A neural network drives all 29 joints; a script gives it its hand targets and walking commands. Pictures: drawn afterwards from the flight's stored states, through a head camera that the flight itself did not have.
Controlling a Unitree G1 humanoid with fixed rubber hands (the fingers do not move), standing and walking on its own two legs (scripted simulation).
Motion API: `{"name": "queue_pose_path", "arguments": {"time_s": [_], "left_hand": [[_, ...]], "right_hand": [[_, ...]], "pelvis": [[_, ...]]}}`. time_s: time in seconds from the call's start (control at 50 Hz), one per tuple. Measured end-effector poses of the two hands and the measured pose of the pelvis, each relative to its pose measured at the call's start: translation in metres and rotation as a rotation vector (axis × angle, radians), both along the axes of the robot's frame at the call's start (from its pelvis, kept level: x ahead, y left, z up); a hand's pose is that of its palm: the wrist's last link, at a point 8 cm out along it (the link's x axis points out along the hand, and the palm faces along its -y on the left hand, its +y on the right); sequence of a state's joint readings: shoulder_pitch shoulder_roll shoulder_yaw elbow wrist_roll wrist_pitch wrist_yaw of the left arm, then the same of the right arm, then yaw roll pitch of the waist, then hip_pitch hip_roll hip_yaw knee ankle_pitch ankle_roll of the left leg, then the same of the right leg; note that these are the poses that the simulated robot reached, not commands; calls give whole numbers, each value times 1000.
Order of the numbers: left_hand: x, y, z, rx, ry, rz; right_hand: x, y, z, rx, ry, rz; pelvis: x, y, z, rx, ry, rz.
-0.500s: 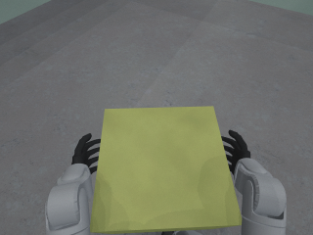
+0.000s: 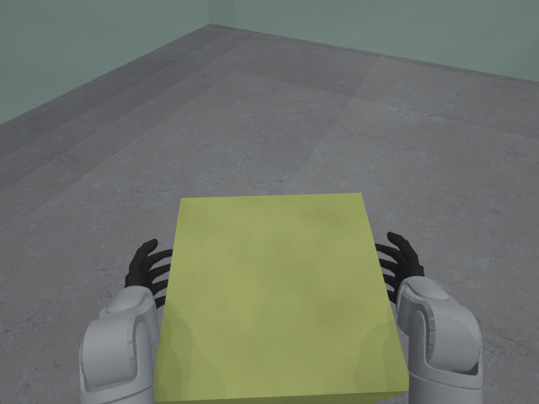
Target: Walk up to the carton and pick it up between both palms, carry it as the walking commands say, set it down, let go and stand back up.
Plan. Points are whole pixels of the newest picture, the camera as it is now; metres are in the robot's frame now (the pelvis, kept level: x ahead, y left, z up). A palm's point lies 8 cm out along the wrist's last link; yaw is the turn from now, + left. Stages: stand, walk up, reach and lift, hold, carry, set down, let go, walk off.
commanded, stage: carry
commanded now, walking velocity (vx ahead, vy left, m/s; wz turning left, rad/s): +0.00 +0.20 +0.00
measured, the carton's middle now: (274, 304) +0.28 -0.01 +0.01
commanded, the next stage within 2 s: none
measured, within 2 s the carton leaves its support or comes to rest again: neither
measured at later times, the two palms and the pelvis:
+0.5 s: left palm (167, 267) +0.32 +0.15 +0.07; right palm (413, 289) +0.26 -0.20 +0.08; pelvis +0.03 +0.02 -0.01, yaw -10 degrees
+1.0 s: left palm (281, 235) +0.37 -0.02 +0.07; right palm (538, 305) +0.22 -0.34 +0.09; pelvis +0.06 -0.08 +0.01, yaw -26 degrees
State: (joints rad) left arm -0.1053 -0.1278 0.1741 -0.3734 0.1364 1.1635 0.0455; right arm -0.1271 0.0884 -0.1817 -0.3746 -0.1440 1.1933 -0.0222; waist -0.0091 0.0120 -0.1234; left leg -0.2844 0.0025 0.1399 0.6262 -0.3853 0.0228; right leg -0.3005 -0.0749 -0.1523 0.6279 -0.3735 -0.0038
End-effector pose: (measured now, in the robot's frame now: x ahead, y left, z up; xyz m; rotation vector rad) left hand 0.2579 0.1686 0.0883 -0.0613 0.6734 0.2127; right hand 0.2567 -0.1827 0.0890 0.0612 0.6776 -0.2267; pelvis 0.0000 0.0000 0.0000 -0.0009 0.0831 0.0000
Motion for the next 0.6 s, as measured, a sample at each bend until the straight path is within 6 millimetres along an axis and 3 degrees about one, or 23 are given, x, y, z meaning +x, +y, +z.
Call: {"name": "queue_pose_path", "arguments": {"time_s": [0.16,0.28,0.44,0.6], "left_hand": [[4,30,-18,-1,34,34],[9,43,-26,-28,55,23],[43,4,-23,-46,28,-87],[85,-60,-26,-26,-13,-206]], "right_hand": [[16,30,-15,0,30,30],[11,43,-21,7,50,-8],[5,7,-13,-11,23,-129],[8,-49,-18,-12,-15,-241]], "pelvis": [[10,23,-9,9,1,-4],[14,32,-8,-35,-16,-57],[26,26,-5,-53,-17,-130],[55,-6,-20,-62,-52,-212]]}}
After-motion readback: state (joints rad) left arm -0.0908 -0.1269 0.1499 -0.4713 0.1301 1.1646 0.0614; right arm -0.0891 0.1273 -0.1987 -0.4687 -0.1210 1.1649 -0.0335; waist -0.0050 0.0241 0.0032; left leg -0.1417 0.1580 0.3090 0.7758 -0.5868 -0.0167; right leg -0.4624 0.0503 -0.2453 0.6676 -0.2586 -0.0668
